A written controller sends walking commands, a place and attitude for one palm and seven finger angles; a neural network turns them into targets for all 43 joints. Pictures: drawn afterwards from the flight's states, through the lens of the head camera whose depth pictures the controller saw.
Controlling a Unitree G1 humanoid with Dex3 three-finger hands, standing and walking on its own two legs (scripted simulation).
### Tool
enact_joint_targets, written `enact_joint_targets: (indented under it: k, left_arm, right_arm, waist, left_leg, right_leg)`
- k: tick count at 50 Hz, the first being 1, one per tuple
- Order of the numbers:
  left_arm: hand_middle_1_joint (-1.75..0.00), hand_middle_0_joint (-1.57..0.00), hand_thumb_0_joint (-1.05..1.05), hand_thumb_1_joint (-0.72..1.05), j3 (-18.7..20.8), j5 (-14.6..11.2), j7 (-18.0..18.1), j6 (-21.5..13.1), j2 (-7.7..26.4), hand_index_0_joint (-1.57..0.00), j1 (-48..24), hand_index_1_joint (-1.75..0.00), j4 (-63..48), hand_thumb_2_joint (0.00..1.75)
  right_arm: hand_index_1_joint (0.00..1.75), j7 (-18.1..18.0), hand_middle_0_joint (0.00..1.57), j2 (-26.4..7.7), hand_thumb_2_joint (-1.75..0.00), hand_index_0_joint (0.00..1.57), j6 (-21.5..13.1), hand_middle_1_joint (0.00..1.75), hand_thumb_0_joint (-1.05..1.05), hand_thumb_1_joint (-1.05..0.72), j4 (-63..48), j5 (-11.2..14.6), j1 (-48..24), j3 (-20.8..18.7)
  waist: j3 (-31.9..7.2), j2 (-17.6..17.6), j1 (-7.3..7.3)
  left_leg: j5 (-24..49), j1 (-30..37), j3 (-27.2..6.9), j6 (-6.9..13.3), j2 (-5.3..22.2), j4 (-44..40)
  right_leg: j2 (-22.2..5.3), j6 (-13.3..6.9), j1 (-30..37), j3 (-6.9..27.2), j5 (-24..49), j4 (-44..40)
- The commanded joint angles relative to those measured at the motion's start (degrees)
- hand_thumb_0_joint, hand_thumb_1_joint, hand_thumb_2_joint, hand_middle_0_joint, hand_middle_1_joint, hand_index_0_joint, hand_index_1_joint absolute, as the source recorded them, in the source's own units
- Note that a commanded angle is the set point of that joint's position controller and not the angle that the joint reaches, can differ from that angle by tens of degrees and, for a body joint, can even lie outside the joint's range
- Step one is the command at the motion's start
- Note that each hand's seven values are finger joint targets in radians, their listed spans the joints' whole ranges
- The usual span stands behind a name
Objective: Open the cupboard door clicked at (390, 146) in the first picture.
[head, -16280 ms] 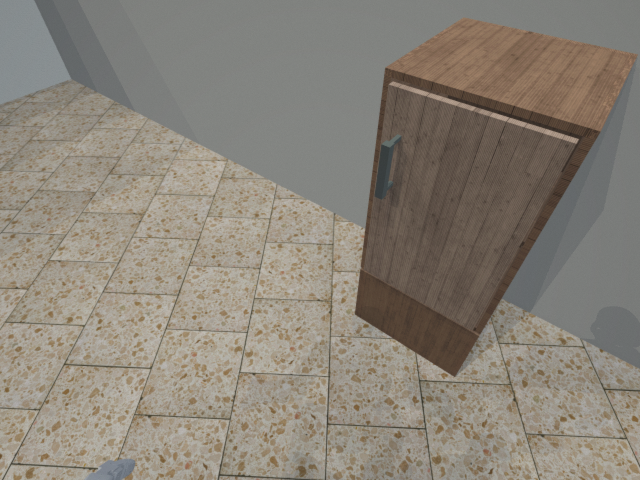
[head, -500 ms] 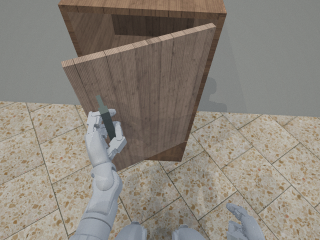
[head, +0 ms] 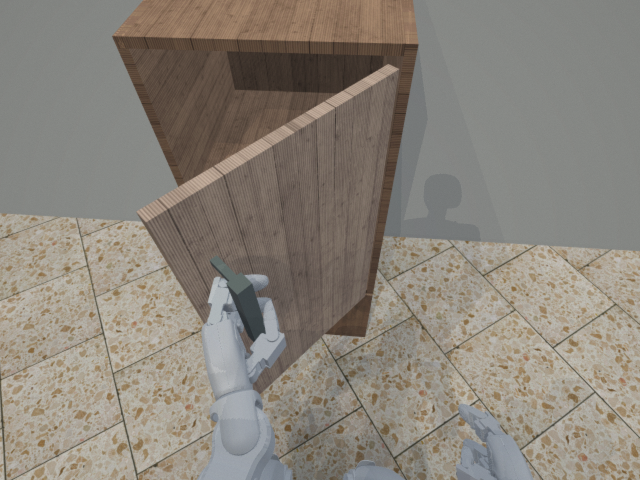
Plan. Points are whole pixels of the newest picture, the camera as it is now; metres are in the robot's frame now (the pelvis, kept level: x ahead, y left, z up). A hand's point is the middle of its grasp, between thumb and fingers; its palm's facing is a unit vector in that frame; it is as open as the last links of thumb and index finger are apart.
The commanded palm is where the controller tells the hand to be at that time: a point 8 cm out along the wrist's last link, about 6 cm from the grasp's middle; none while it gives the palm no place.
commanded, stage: open thumb and fingers to let go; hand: left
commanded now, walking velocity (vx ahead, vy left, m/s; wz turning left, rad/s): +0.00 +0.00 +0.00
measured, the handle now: (240, 302) +0.33 +0.11 +0.04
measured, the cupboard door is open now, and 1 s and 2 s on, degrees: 49 51 53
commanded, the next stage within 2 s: slide the hand sideways off the handle in 0.76 s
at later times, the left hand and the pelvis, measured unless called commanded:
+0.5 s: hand (273, 331) +0.29 +0.06 +0.03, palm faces +0.33 -0.94 -0.02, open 13.1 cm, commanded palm +0.25 +0.12 +0.03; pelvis +0.00 -0.02 +0.00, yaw +1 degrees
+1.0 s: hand (272, 355) +0.27 +0.06 +0.03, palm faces -0.03 -1.00 -0.10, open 15.6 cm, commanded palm +0.24 +0.11 +0.03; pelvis -0.01 +0.00 -0.01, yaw +1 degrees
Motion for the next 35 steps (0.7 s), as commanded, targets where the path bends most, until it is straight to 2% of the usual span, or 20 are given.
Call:
enact_joint_targets:
  k: [1, 2, 5, 8, 9, 10, 12, 16, 17, 19, 20, 21, 23, 24, 25, 27, 31, 32, 33, 35]
  left_arm:
    - [-1.32, -0.38, 0.0, 0.62, 2.1, 0.3, 0.3, -2.61, 0.63, -0.38, -14.19, -1.32, -9.7, 0.78]
    - [-1.31, -0.38, 0.0, 0.55, 1.9, 0.15, 0.14, -2.44, 0.21, -0.38, -13.92, -1.31, -9.26, 0.75]
    - [-1.29, -0.36, 0.0, 0.34, 1.68, -0.73, -0.57, -2.36, -0.39, -0.36, -11.85, -1.29, -11.57, 0.66]
    - [-1.27, -0.35, 0.0, 0.13, 1.54, -1.84, -1.71, -2.01, -0.25, -0.35, -10.56, -1.27, -12.28, 0.57]
    - [-1.26, -0.34, 0.0, 0.06, 1.52, -1.93, -1.91, -1.96, -0.21, -0.34, -10.05, -1.26, -12.49, 0.54]
    - [-1.25, -0.33, 0.0, -0.01, 1.59, -2.07, -2.05, -1.86, -0.19, -0.33, -9.84, -1.25, -12.47, 0.51]
    - [-1.24, -0.32, 0.0, -0.15, 1.83, -1.98, -2.22, -1.77, 0.05, -0.32, -10.22, -1.24, -11.41, 0.45]
    - [-1.21, -0.3, 0.0, -0.43, 2.27, -1.87, -2.72, -2.75, 0.84, -0.3, -10.0, -1.21, -11.5, 0.33]
    - [-1.2, -0.3, 0.0, -0.5, 2.58, -1.91, -2.61, -2.96, 0.95, -0.3, -10.13, -1.2, -12.01, 0.3]
    - [-1.2, -0.3, 0.0, -0.5, 1.77, -1.79, -2.67, -2.84, 0.25, -0.3, -9.13, -1.2, -12.39, 0.3]
    - [-1.15, -0.29, 0.0, -0.5, 2.19, -2.12, -2.72, -2.8, 0.34, -0.29, -9.09, -1.15, -11.89, 0.3]
    - [-1.1, -0.28, 0.0, -0.5, 2.33, -2.11, -2.91, -2.65, 0.8, -0.28, -9.19, -1.1, -11.21, 0.3]
    - [-1.0, -0.27, 0.0, -0.5, 2.83, -2.52, -2.84, -2.98, 1.25, -0.27, -10.57, -1.0, -11.97, 0.3]
    - [-0.95, -0.26, 0.0, -0.5, 2.88, -2.44, -2.8, -2.9, 1.3, -0.26, -11.07, -0.95, -11.6, 0.3]
    - [-0.9, -0.25, 0.0, -0.5, 2.92, -2.36, -2.53, -2.96, 1.24, -0.25, -12.1, -0.9, -12.34, 0.3]
    - [-0.8, -0.23, 0.0, -0.5, 1.8, -1.88, -2.28, -2.79, 0.49, -0.23, -12.2, -0.8, -12.93, 0.3]
    - [-0.6, -0.2, 0.0, -0.5, 2.05, -1.94, -1.99, -2.67, 0.71, -0.2, -12.1, -0.6, -11.32, 0.3]
    - [-0.55, -0.19, 0.0, -0.5, 2.24, -2.09, -1.83, -2.68, 0.92, -0.19, -12.51, -0.55, -11.58, 0.3]
    - [-0.5, -0.18, 0.0, -0.5, 2.49, -1.94, -1.68, -2.78, 1.11, -0.18, -12.37, -0.5, -12.62, 0.3]
    - [-0.4, -0.17, 0.0, -0.5, 1.8, -1.75, -1.58, -2.46, 0.18, -0.17, -11.64, -0.4, -11.8, 0.3]
  right_arm:
    - [0.3, -0.67, 0.2, -3.64, -0.9, 0.2, -3.39, 0.3, 0.0, -0.9, -7.6, 0.15, -4.56, -1.16]
    - [0.3, -0.73, 0.2, -3.58, -0.9, 0.2, -3.42, 0.3, 0.0, -0.9, -7.49, 0.12, -4.78, -1.23]
    - [0.3, -0.58, 0.2, -3.83, -0.9, 0.2, -3.41, 0.3, 0.0, -0.9, -7.6, 0.38, -3.82, -1.63]
    - [0.3, -0.43, 0.2, -4.14, -0.9, 0.2, -3.05, 0.3, 0.0, -0.9, -7.52, 0.64, -3.05, -1.58]
    - [0.3, -0.43, 0.2, -4.1, -0.9, 0.2, -3.01, 0.3, 0.0, -0.9, -7.59, 0.63, -2.93, -1.57]
    - [0.3, -0.42, 0.2, -4.16, -0.9, 0.2, -2.99, 0.3, 0.0, -0.9, -7.64, 0.68, -3.0, -1.53]
    - [0.3, -0.56, 0.2, -4.29, -0.9, 0.2, -2.96, 0.3, 0.0, -0.9, -7.56, 0.62, -3.22, -1.55]
    - [0.3, -0.48, 0.2, -4.34, -0.9, 0.2, -3.15, 0.3, 0.0, -0.9, -7.48, 0.64, -3.43, -1.58]
    - [0.3, -0.41, 0.2, -4.32, -0.9, 0.2, -3.14, 0.3, 0.0, -0.9, -7.39, 0.63, -3.5, -1.7]
    - [0.3, -0.3, 0.2, -4.39, -0.9, 0.2, -3.23, 0.3, 0.0, -0.9, -7.85, 0.62, -3.22, -1.74]
    - [0.3, -0.31, 0.2, -4.39, -0.9, 0.2, -3.14, 0.3, 0.0, -0.9, -7.77, 0.7, -3.25, -1.68]
    - [0.3, -0.39, 0.2, -4.52, -0.9, 0.2, -3.1, 0.3, 0.0, -0.9, -7.89, 0.72, -3.26, -1.7]
    - [0.3, -0.52, 0.2, -4.48, -0.9, 0.2, -3.07, 0.3, 0.0, -0.9, -7.66, 0.72, -3.47, -1.79]
    - [0.3, -0.52, 0.2, -4.45, -0.9, 0.2, -2.99, 0.3, 0.0, -0.9, -7.44, 0.77, -3.51, -1.7]
    - [0.3, -0.54, 0.2, -4.45, -0.9, 0.2, -3.03, 0.3, 0.0, -0.9, -7.34, 0.8, -3.38, -1.87]
    - [0.3, -0.47, 0.2, -4.57, -0.9, 0.2, -3.06, 0.3, 0.0, -0.9, -7.71, 0.77, -3.39, -1.89]
    - [0.3, -0.52, 0.2, -4.58, -0.9, 0.2, -3.37, 0.3, 0.0, -0.9, -7.63, 0.69, -3.23, -1.68]
    - [0.3, -0.51, 0.2, -4.58, -0.9, 0.2, -3.41, 0.3, 0.0, -0.9, -7.6, 0.63, -3.46, -1.68]
    - [0.3, -0.49, 0.2, -4.62, -0.9, 0.2, -3.34, 0.3, 0.0, -0.9, -7.54, 0.64, -3.04, -1.87]
    - [0.3, -0.51, 0.2, -4.64, -0.9, 0.2, -3.36, 0.3, 0.0, -0.9, -7.78, 0.65, -3.06, -1.85]
  waist:
    - [-11.28, -7.51, -1.02]
    - [-12.2, -7.18, -0.83]
    - [-16.21, -5.55, 0.0]
    - [-16.41, -5.56, -0.64]
    - [-16.29, -6.2, -0.56]
    - [-15.59, -6.6, -0.62]
    - [-13.82, -7.53, -1.03]
    - [-13.21, -7.91, -0.9]
    - [-13.89, -7.14, -0.61]
    - [-14.23, -6.48, -0.43]
    - [-14.02, -6.88, -0.33]
    - [-12.92, -7.65, -0.61]
    - [-13.96, -7.97, -0.73]
    - [-13.57, -7.59, -0.75]
    - [-14.01, -7.15, -0.88]
    - [-14.52, -5.06, -0.6]
    - [-14.1, -6.33, -0.74]
    - [-14.39, -6.2, -0.75]
    - [-16.03, -6.32, -0.47]
    - [-15.28, -5.76, -0.56]
  left_leg:
    - [3.93, -4.16, -2.27, 1.23, -0.25, -0.33]
    - [4.0, -4.57, -2.2, 1.18, -0.28, -0.12]
    - [7.12, -2.11, -2.09, 1.09, -0.25, -1.1]
    - [8.45, -2.09, -2.11, 1.03, -0.19, -0.93]
    - [8.4, -2.22, -2.27, 1.0, -0.15, -1.02]
    - [8.35, -2.14, -2.36, 0.99, -0.07, -1.35]
    - [8.32, -1.91, -2.35, 1.14, 0.12, -1.51]
    - [7.18, -4.2, -2.76, 1.03, 0.0, -0.36]
    - [7.25, -4.06, -2.67, 0.96, 0.0, -0.52]
    - [7.81, -2.68, -2.39, 1.03, -0.01, -1.16]
    - [7.68, -2.55, -2.34, 1.06, -0.04, -1.16]
    - [7.46, -3.15, -2.5, 1.09, 0.03, -0.85]
    - [6.59, -4.74, -2.44, 1.01, -0.08, 0.0]
    - [6.35, -4.76, -2.54, 1.0, -0.06, -0.09]
    - [6.59, -3.78, -2.51, 1.03, 0.04, -0.53]
    - [7.88, -1.21, -2.1, 1.24, 0.14, -1.22]
    - [6.83, -3.06, -2.48, 1.22, 0.03, -0.45]
    - [6.78, -3.41, -2.47, 1.17, 0.03, -0.37]
    - [7.73, -2.66, -2.39, 1.15, -0.01, -0.77]
    - [8.05, -0.88, -2.05, 1.26, 0.06, -1.51]
  right_leg:
    - [-10.06, 11.29, 16.27, 22.82, 14.88, -17.53]
    - [-10.53, 11.54, 17.37, 23.56, 16.43, -17.62]
    - [-10.11, 10.69, 19.99, 21.81, 23.51, -15.67]
    - [-10.6, 14.29, 21.73, 22.26, 30.44, -15.34]
    - [-10.65, 14.1, 22.12, 22.12, 31.07, -15.27]
    - [-10.35, 12.31, 21.76, 21.3, 30.59, -15.04]
    - [-9.68, 11.07, 19.66, 19.59, 28.51, -14.53]
    - [-10.72, 13.81, 20.39, 22.64, 28.63, -15.29]
    - [-10.74, 12.99, 20.69, 22.38, 28.39, -15.07]
    - [-10.0, 11.1, 19.73, 20.36, 27.16, -14.38]
    - [-9.98, 11.19, 19.36, 20.34, 26.29, -14.61]
    - [-10.15, 11.55, 19.17, 21.14, 26.48, -15.07]
    - [-11.17, 14.92, 20.93, 23.57, 27.35, -15.85]
    - [-11.22, 14.78, 20.73, 23.67, 26.53, -16.12]
    - [-10.82, 12.33, 20.13, 22.47, 25.45, -15.75]
    - [-9.53, 10.76, 17.76, 19.32, 23.72, -14.38]
    - [-10.37, 13.76, 18.54, 21.8, 23.21, -15.71]
    - [-10.59, 13.68, 19.09, 22.12, 24.27, -15.65]
    - [-10.23, 11.86, 19.9, 21.06, 25.31, -14.81]
    - [-9.31, 10.92, 17.78, 18.62, 23.84, -14.19]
